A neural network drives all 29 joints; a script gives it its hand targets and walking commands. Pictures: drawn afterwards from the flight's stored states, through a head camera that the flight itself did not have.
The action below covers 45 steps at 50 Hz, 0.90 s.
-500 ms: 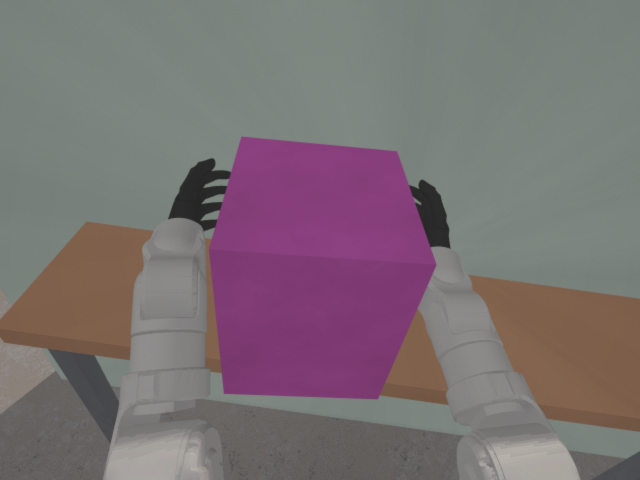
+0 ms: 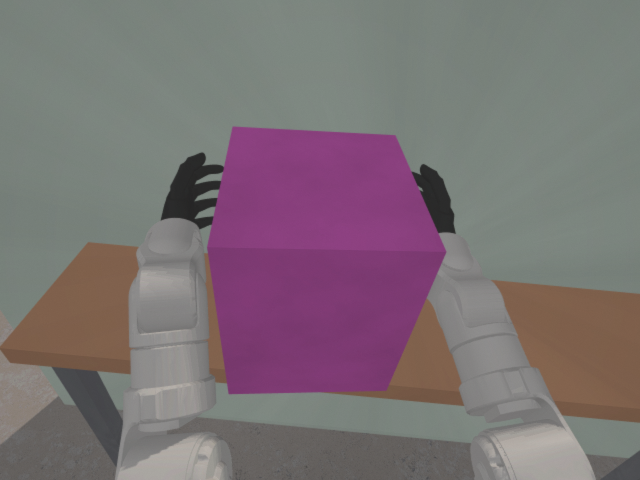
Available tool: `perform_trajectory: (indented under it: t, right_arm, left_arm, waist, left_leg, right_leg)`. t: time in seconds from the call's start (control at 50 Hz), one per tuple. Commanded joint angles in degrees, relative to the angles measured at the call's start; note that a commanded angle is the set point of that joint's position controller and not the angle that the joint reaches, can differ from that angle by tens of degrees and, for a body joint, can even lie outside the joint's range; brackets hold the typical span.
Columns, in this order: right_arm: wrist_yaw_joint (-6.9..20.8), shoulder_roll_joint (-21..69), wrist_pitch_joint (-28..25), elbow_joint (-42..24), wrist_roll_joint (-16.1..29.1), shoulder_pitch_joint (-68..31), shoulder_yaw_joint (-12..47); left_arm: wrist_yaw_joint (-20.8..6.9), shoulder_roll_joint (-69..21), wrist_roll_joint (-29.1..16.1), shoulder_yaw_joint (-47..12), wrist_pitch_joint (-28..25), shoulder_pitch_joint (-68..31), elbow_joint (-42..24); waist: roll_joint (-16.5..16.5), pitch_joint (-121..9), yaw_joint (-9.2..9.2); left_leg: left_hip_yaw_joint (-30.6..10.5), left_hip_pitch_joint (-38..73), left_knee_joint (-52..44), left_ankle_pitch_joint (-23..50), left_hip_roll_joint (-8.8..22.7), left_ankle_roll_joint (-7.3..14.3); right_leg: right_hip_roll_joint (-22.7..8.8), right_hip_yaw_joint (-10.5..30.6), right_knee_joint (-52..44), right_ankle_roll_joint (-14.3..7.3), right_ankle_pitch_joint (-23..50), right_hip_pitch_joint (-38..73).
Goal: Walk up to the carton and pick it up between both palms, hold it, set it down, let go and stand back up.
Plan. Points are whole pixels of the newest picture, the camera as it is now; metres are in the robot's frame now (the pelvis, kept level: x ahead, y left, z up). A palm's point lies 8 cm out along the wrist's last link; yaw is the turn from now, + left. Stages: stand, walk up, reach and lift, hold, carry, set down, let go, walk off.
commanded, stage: reach and lift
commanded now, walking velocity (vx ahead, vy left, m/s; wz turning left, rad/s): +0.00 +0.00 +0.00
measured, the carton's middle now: (312, 263) +0.34 -0.01 +0.15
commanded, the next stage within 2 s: hold in 0.66 s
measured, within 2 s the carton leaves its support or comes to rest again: neither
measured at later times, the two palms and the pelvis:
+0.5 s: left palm (201, 162) +0.36 +0.11 +0.28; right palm (466, 192) +0.35 -0.18 +0.25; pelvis -0.02 -0.02 +0.00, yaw +1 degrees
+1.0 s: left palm (160, 143) +0.35 +0.15 +0.30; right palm (443, 155) +0.36 -0.14 +0.29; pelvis +0.00 -0.01 +0.00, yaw +2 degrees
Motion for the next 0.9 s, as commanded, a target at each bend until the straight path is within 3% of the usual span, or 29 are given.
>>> perform_trajectory:
  t: [0.0,0.06,0.1,0.16,0.2,0.3,0.36,0.4,0.44,0.5,0.54,0.6,0.68,0.76,0.82,0.88]
  right_arm:
    - [8.1,29.2,-2.6,-17.3,-0.2,-53.4,14.8]
    - [8.9,26.5,0.0,0.8,-6.1,-46.0,6.8]
    - [9.1,24.8,0.3,5.8,-8.9,-44.6,3.0]
    - [8.5,26.7,-0.2,5.9,-8.4,-49.6,1.8]
    - [8.1,29.1,-0.8,2.7,-6.1,-54.2,3.5]
    - [8.2,34.8,-3.5,-8.9,-1.3,-67.6,9.9]
    - [7.9,34.7,-3.8,-13.1,0.1,-71.3,12.3]
    - [7.8,33.9,-2.6,-10.2,-0.1,-69.2,12.2]
    - [7.3,33.1,-0.7,-4.8,-0.7,-66.0,10.9]
    - [6.8,30.2,2.2,6.8,-2.7,-57.7,7.1]
    - [6.6,29.2,2.9,10.7,-3.4,-55.9,4.7]
    - [6.1,31.7,2.6,6.5,-1.0,-57.7,6.0]
    - [4.5,35.9,2.4,-5.9,6.1,-64.5,13.7]
    - [3.4,34.7,3.1,-18.0,9.7,-68.5,18.0]
    - [3.5,32.4,5.5,-18.6,9.8,-66.0,17.3]
    - [3.6,29.4,8.2,-10.6,8.6,-60.5,14.8]
  left_arm:
    - [-4.2,-26.2,-10.7,-28.8,-6.3,-44.2,1.6]
    - [-6.8,-23.1,-4.7,-18.7,-3.1,-39.7,15.1]
    - [-9.0,-21.7,-1.6,-12.3,-1.4,-37.6,19.6]
    - [-10.9,-22.1,-0.9,-8.1,-0.9,-40.4,21.6]
    - [-11.4,-22.6,-2.2,-9.0,-1.9,-44.5,20.4]
    - [-8.7,-27.3,-8.8,-17.8,-6.0,-53.7,16.6]
    - [-6.4,-28.3,-11.1,-21.2,-7.5,-55.1,16.5]
    - [-5.4,-27.4,-10.8,-21.1,-7.2,-54.2,17.2]
    - [-5.6,-26.1,-9.6,-18.2,-5.9,-52.1,20.5]
    - [-7.9,-21.5,-4.4,-9.7,-3.5,-46.7,27.6]
    - [-9.5,-19.8,-1.9,-5.4,-2.3,-45.0,30.2]
    - [-11.0,-20.9,-3.6,-6.8,-2.8,-47.8,25.7]
    - [-10.1,-26.2,-9.3,-16.2,-3.9,-52.7,15.7]
    - [-7.3,-29.4,-14.0,-25.2,-4.0,-54.1,7.9]
    - [-5.5,-28.7,-15.2,-27.2,-2.7,-54.0,3.5]
    - [-6.2,-26.1,-11.2,-22.5,0.3,-48.9,9.4]
  waist:
    - [5.0,-24.4,-0.87]
    - [1.9,-10.9,-1.40]
    - [0.4,-8.8,-0.88]
    - [-0.5,-10.4,-0.29]
    - [0.8,-13.0,-0.29]
    - [3.0,-29.0,1.05]
    - [2.6,-34.0,1.41]
    - [2.5,-31.9,1.10]
    - [0.4,-27.4,1.23]
    - [-1.5,-17.2,1.06]
    - [-1.6,-11.7,1.46]
    - [0.1,-16.5,0.59]
    - [3.8,-29.1,0.70]
    - [7.1,-37.6,0.42]
    - [7.6,-35.7,-1.29]
    - [6.8,-27.6,-2.11]
  left_leg:
    - [0.1,-1.2,-2.7,17.5,-2.6,-3.8]
    - [2.0,-8.5,-9.3,-1.9,-2.2,-1.9]
    - [3.3,-10.4,-11.9,-3.8,-2.5,-1.0]
    - [4.1,-11.1,-12.5,0.1,-3.2,-1.0]
    - [4.6,-10.8,-11.5,2.6,-3.7,-1.0]
    - [3.5,-9.6,-7.0,11.3,-4.5,-1.6]
    - [2.7,-8.6,-5.5,10.6,-4.6,-0.6]
    - [2.4,-9.1,-5.7,9.7,-4.3,-0.6]
    - [2.5,-9.9,-6.2,7.2,-4.4,-0.2]
    - [3.3,-12.1,-9.3,1.0,-4.3,0.4]
    - [3.6,-13.3,-11.3,0.1,-4.3,0.0]
    - [3.9,-12.3,-10.4,6.1,-5.2,-0.9]
    - [2.8,-6.8,-4.6,21.6,-5.1,-2.9]
    - [0.8,-3.6,0.0,29.7,-4.5,-5.1]
    - [-0.8,-2.3,1.0,30.4,-3.6,-5.8]
    - [-0.5,-2.8,-0.7,25.4,-3.4,-6.0]
  right_leg:
    - [4.3,-1.9,1.3,-0.5,5.1,-1.2]
    - [2.9,-1.6,-1.4,0.0,-8.4,-1.8]
    - [2.4,-1.8,-2.0,0.9,-8.0,1.7]
    - [2.4,-2.1,-2.3,1.4,-4.3,5.9]
    - [2.4,-1.6,-1.8,1.3,-0.8,7.2]
    - [3.8,-1.4,1.3,0.7,5.9,8.5]
    - [3.8,-1.4,1.9,0.8,5.9,5.9]
    - [3.8,-1.2,1.7,0.8,4.5,4.4]
    - [3.6,-0.7,1.1,1.6,3.7,3.3]
    - [2.6,-0.5,-0.5,2.6,0.9,4.1]
    - [2.4,-0.5,-2.0,2.7,-0.9,4.9]
    - [2.7,0.0,-0.5,2.5,7.3,8.4]
    - [3.9,0.1,2.5,2.0,19.4,9.8]
    - [5.5,-0.5,3.4,1.2,19.8,6.6]
    - [5.7,0.0,2.8,0.3,16.6,1.3]
    - [5.6,-0.2,1.9,0.9,12.8,0.0]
